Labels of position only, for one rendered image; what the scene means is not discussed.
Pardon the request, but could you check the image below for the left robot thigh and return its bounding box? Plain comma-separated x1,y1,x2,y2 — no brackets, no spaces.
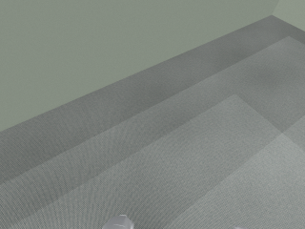
102,216,134,229

